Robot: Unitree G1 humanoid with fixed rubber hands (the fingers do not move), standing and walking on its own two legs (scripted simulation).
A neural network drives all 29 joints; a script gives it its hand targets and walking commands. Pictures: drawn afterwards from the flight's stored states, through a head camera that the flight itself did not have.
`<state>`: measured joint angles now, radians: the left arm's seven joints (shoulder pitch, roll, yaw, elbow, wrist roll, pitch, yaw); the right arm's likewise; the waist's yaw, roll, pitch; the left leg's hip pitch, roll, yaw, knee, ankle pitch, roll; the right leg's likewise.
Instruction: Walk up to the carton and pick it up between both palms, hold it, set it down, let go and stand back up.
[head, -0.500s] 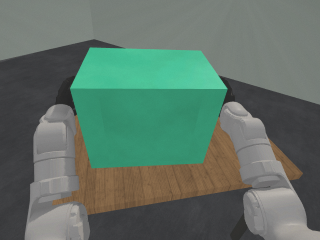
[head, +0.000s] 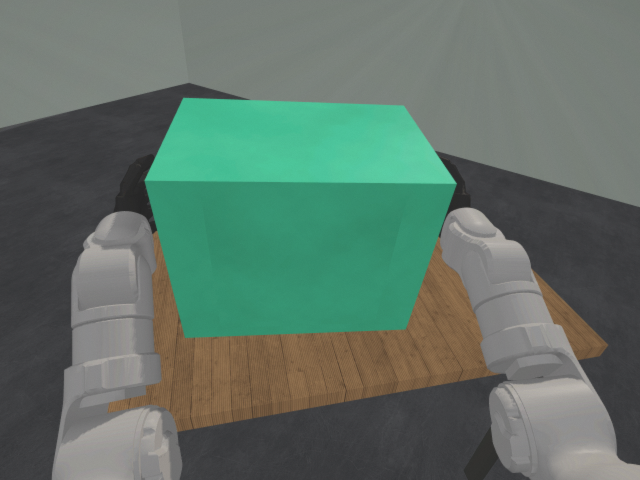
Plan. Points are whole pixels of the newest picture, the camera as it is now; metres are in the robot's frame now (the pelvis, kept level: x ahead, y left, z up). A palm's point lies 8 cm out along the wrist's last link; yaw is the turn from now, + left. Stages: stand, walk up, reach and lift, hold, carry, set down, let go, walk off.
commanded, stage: hold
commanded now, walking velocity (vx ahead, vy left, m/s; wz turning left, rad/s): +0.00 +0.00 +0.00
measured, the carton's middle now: (298, 217) +0.40 +0.00 +0.20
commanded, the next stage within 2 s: none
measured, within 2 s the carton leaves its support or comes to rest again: neither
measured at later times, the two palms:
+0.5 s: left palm (133, 221) +0.36 +0.20 +0.22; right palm (448, 213) +0.37 -0.18 +0.23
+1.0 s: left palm (133, 225) +0.36 +0.20 +0.22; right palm (449, 215) +0.37 -0.18 +0.23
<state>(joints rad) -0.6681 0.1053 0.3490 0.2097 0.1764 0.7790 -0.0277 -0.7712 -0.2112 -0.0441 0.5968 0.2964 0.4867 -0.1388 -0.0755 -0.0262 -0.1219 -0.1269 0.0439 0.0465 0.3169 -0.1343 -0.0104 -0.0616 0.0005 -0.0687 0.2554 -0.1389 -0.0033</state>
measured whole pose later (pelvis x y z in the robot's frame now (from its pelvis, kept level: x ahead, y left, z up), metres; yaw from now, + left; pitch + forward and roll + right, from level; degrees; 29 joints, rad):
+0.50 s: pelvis +0.00 +0.00 +0.00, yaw +0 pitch -3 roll -1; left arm -0.67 0.11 0.34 0.20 0.17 0.79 -0.02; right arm -0.77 -0.21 -0.05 0.59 0.30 0.50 -0.14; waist -0.07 -0.04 -0.13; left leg -0.13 0.05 0.05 0.31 -0.14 -0.01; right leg -0.07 0.00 -0.06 0.25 -0.14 0.00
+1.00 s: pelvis +0.00 +0.00 +0.00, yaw +0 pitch -3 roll -1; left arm -0.62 0.10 0.34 0.11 0.17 0.82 -0.02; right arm -0.74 -0.21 -0.05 0.52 0.31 0.53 -0.14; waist -0.07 -0.03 -0.12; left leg -0.13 0.05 0.05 0.32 -0.14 -0.01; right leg -0.06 0.00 -0.06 0.25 -0.14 0.00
